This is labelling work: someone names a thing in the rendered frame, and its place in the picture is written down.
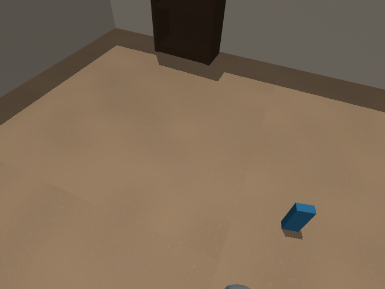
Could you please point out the bookshelf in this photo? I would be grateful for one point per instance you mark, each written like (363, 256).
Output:
(189, 29)

